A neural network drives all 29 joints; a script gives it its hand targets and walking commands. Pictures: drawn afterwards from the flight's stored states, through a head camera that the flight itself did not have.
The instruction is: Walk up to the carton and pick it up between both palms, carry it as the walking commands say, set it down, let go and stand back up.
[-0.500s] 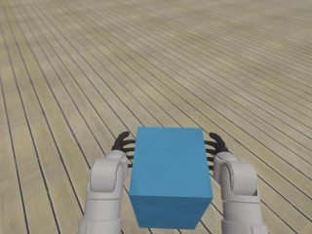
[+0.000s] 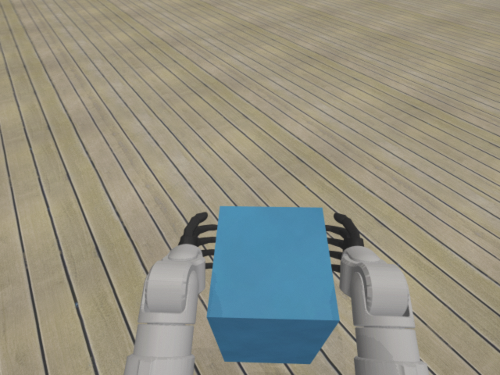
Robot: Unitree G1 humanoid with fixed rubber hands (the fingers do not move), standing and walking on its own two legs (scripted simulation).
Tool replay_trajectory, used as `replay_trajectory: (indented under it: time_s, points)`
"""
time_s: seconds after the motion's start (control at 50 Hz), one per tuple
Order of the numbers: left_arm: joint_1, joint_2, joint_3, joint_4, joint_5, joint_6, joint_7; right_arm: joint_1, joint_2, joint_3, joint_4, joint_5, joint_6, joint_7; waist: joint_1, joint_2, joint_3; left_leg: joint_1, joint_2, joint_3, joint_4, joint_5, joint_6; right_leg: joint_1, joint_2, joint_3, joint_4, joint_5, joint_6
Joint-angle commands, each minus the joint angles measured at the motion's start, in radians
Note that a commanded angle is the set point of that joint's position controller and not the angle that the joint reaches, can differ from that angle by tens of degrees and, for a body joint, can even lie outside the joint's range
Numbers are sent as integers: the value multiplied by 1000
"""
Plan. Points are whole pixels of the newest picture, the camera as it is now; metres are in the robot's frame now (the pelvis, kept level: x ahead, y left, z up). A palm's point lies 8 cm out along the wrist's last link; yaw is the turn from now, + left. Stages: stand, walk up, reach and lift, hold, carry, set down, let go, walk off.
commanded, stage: carry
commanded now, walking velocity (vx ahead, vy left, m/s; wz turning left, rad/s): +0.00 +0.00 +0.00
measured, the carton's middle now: (268, 291) +0.28 -0.01 -0.01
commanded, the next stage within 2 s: hold in 0.94 s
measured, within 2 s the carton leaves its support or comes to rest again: neither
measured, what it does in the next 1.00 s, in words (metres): stands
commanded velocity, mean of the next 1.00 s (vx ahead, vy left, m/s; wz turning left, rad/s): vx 0.00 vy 0.00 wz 0.00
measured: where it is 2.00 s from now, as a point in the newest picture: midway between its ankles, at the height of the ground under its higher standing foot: outside the picture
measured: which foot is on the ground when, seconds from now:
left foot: down 0.00-1.00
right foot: down 0.00-1.00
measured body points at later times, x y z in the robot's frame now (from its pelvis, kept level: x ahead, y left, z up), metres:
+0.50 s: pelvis +0.00 +0.01 +0.00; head -0.01 +0.03 +0.45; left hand +0.31 +0.13 +0.06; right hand +0.31 -0.12 +0.07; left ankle +0.00 +0.08 -0.73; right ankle +0.04 -0.12 -0.73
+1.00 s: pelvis -0.01 +0.01 +0.00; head -0.02 +0.02 +0.45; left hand +0.31 +0.13 +0.04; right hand +0.31 -0.12 +0.05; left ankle +0.00 +0.08 -0.73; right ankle +0.04 -0.13 -0.73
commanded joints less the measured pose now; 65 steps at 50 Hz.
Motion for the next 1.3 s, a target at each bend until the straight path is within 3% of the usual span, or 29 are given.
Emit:
replay_trajectory:
  time_s: [0.0,0.08,0.1,0.14,0.18,0.26,0.28,0.32,0.38,0.42,0.5,0.54,0.6,0.64,0.68,0.7,0.72,0.84,0.86,0.88,0.92,0.94,0.96,1.02,1.08,1.16,1.18,1.22,1.28]
  points:
    - [-464,-981,-519,-36,-335,-40,-242,-436,974,535,-2,329,-22,261,-1,33,-274,87,132,-124,-102,116,-3,124,-95,104,-63,180,-35]
    - [-468,-985,-464,73,-280,-123,-251,-466,974,477,93,267,-104,270,0,5,-245,87,128,-105,-86,136,-5,99,-96,101,-58,183,-30]
    - [-493,-1041,-584,-115,-385,-103,-249,-494,1016,616,-108,378,-87,266,0,-1,-239,91,133,-119,-83,141,-2,97,-95,103,-61,167,-32]
    - [-478,-1023,-559,-88,-363,-76,-241,-484,994,584,-99,359,-65,259,1,50,-265,85,130,-125,-92,131,3,114,-96,112,-53,172,-34]
    - [-418,-971,-449,92,-258,-117,-237,-412,955,466,119,258,-103,260,2,38,-313,122,135,-109,-64,251,-4,138,-93,96,-27,229,-30]
    - [-456,-1019,-567,-96,-361,-120,-237,-446,1001,604,-89,350,-104,256,-1,-25,-315,114,134,-112,-49,218,-1,137,-98,101,-36,246,-26]
    - [-423,-963,-447,87,-257,-132,-235,-424,953,481,104,254,-111,257,1,-18,-303,115,137,-125,-66,218,2,126,-100,102,-41,214,-31]
    - [-498,-997,-565,-138,-362,-120,-236,-464,1001,598,-85,351,-101,258,0,17,-321,130,132,-102,-42,257,-6,139,-99,96,-27,267,-31]
    - [-426,-960,-493,28,-277,-126,-227,-391,944,495,65,271,-113,258,0,74,-278,130,143,-118,-76,309,1,93,-87,97,-21,187,-28]
    - [-446,-964,-488,24,-280,-163,-238,-418,944,497,55,267,-148,266,0,26,-263,113,148,-121,-88,286,3,92,-82,88,-27,158,-26]
    - [-448,-1012,-604,-144,-378,-102,-227,-453,975,620,-159,372,-91,251,-4,15,-265,96,136,-120,-93,194,4,94,-84,86,-44,136,-12]
    - [-372,-926,-429,129,-223,-117,-226,-394,907,442,130,231,-102,257,-1,45,-296,152,144,-118,-81,334,-2,86,-87,88,-20,189,-17]
    - [-459,-996,-545,-93,-335,-174,-232,-479,957,560,-102,334,-163,262,1,48,-273,141,159,-127,-103,366,-11,70,-74,73,-13,101,-12]
    - [-478,-978,-521,-20,-302,-140,-228,-425,966,507,38,286,-127,258,-1,70,-277,126,151,-129,-121,236,7,86,-75,88,-37,81,-10]
    - [-433,-993,-594,-123,-365,-125,-229,-430,974,601,-104,361,-114,256,0,31,-266,109,134,-124,-112,182,7,93,-87,88,-48,106,-14]
    - [-405,-940,-438,117,-238,-143,-229,-414,913,459,115,238,-128,256,-1,30,-277,116,137,-126,-118,196,-5,97,-85,97,-48,117,-18]
    - [-406,-955,-508,-6,-289,-158,-233,-420,936,523,-5,285,-142,256,-1,0,-258,97,135,-128,-106,221,-4,105,-79,91,-36,146,-14]
    - [-420,-963,-488,31,-279,-193,-235,-455,944,513,8,277,-179,256,2,42,-273,129,127,-110,-90,175,4,90,-96,107,-52,144,-32]
    - [-441,-953,-432,118,-233,-206,-236,-402,943,439,164,226,-189,261,1,66,-270,96,131,-115,-110,169,-3,117,-94,94,-52,130,-27]
    - [-448,-993,-539,-68,-320,-200,-232,-456,966,552,-54,323,-187,259,1,40,-240,97,138,-134,-118,187,0,90,-87,98,-39,110,-28]
    - [-444,-977,-519,-39,-300,-192,-228,-445,969,532,-14,301,-176,258,1,-20,-278,122,144,-135,-100,258,2,112,-79,88,-33,141,-23]
    - [-194,-1014,-323,421,-73,-260,-240,-189,893,303,368,108,-248,288,-11,147,-31,181,-12,-314,-173,432,-16,282,148,167,-74,188,-48]
    - [-218,-978,-350,389,-65,-355,-254,-267,836,364,263,96,-345,307,-19,71,-87,256,-47,-304,-159,512,-10,293,137,161,-79,280,-25]
    - [-387,-1098,-488,135,-138,-455,-257,-439,918,478,24,185,-418,360,-62,76,-279,463,-40,-310,-144,733,-57,304,155,146,-94,339,4]
    - [-362,-1112,-558,140,-185,-461,-267,-371,888,462,-39,163,-398,355,-139,54,-287,468,-53,-306,-170,645,-54,329,159,123,-132,331,28]
    - [-442,-1067,-520,281,-159,-462,-299,-349,875,336,153,88,-361,348,-191,-3,-40,317,-71,-309,-210,173,-44,251,155,110,-183,90,11]
    - [-547,-1078,-518,275,-163,-464,-309,-391,902,321,186,95,-358,357,-185,57,-56,312,-84,-290,-210,76,-57,223,149,108,-188,19,5]
    - [-524,-1080,-461,348,-170,-480,-316,-493,958,381,243,129,-368,376,-112,-12,-113,228,-85,-294,-198,17,-41,265,152,113,-171,-22,5]
    - [-642,-1098,-405,445,-155,-490,-349,-571,1027,336,339,120,-366,376,-106,-1,-98,185,-98,-262,-165,-28,-32,259,127,147,-178,-111,9]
